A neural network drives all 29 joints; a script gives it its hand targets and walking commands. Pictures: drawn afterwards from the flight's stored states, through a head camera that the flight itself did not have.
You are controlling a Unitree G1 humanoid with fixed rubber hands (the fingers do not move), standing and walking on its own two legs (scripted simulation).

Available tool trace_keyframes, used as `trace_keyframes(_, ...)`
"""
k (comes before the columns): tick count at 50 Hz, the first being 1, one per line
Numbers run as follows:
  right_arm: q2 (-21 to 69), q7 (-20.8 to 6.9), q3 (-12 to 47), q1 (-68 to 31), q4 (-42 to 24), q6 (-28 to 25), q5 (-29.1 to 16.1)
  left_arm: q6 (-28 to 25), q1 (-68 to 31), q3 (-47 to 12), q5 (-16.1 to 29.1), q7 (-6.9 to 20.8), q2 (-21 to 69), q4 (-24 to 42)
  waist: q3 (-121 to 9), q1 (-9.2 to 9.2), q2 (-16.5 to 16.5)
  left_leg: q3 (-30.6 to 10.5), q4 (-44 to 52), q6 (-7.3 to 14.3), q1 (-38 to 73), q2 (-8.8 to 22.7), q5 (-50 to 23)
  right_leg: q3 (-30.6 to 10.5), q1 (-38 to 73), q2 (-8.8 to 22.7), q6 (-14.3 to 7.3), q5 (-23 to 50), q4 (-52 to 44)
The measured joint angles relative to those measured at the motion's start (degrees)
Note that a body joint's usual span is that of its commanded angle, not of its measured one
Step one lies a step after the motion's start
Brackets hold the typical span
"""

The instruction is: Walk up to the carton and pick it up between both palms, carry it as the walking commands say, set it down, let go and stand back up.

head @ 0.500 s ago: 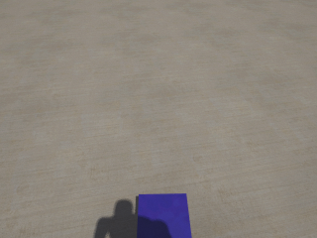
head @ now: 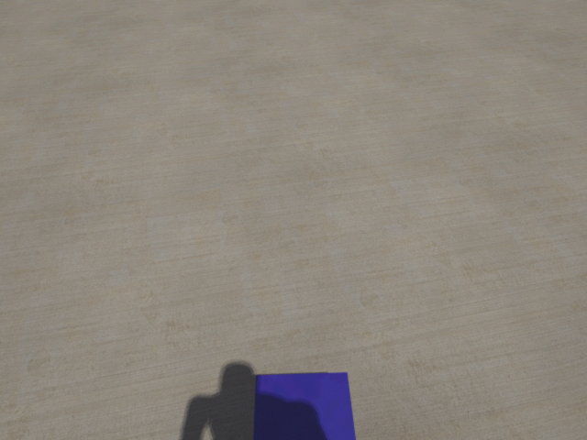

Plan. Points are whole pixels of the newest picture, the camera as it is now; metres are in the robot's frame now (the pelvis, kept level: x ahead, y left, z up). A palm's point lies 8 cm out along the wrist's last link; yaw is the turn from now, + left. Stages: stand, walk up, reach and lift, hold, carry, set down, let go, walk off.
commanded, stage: walk up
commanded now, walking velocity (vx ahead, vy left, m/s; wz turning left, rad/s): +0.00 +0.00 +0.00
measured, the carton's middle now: (303, 429) +0.29 +0.00 -0.66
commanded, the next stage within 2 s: stand in 0.80 s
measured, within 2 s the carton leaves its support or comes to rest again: neither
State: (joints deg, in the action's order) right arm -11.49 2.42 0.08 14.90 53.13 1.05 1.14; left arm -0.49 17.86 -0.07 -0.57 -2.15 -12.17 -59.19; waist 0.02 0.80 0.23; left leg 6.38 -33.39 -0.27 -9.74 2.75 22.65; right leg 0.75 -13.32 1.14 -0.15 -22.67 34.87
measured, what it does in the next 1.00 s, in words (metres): shifts its weight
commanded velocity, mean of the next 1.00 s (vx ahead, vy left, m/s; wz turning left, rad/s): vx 0.00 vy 0.00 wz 0.00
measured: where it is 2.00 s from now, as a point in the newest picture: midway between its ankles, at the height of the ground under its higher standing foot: outside the picture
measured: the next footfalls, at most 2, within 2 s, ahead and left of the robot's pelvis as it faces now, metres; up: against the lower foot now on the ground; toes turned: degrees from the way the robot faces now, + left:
none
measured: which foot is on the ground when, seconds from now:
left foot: down 0.00-1.00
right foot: down 0.00-1.00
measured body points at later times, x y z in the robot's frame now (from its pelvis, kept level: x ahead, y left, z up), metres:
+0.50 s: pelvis -0.06 +0.01 +0.00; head -0.05 +0.01 +0.45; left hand -0.06 +0.25 -0.15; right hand +0.01 -0.24 -0.14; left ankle -0.10 +0.12 -0.73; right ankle -0.07 -0.12 -0.73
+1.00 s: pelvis -0.08 +0.00 +0.01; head -0.08 +0.00 +0.46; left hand -0.08 +0.25 -0.14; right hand -0.02 -0.24 -0.13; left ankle -0.10 +0.12 -0.73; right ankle -0.07 -0.12 -0.73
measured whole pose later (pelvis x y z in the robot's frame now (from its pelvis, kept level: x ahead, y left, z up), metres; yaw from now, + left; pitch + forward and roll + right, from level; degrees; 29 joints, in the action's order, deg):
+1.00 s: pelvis -0.08 +0.00 +0.01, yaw +0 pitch -1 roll +0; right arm -11.5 2.5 0.1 14.9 53.6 1.0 1.1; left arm -0.1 17.9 -0.1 -0.6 -1.8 -12.2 -60.5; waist 0.0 0.8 0.4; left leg 6.4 -26.8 -0.5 -9.5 2.8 16.6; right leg 1.2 -13.0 0.8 -0.1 -14.5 28.0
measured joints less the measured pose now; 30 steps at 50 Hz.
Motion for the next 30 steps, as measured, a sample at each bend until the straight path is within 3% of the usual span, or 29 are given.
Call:
trace_keyframes(16,0.0,0.05,0.0,0.0,0.0,0.7,0.0,0.45,0.01,0.0,0.02,-0.13,0.0,-0.48,0.0,0.0,-0.1,0.0,1.96,-0.13,0.27,0.07,0.54,0.38,-0.05,-0.07,0.0,1.17,-1.38)
trace_keyframes(30,0.0,0.05,0.0,0.0,0.0,0.59,0.0,1.11,0.0,0.0,0.02,-0.07,0.0,-1.52,0.0,0.0,0.51,0.0,4.61,-0.15,0.27,0.07,-3.8,0.4,0.34,-0.25,0.0,5.96,-4.88)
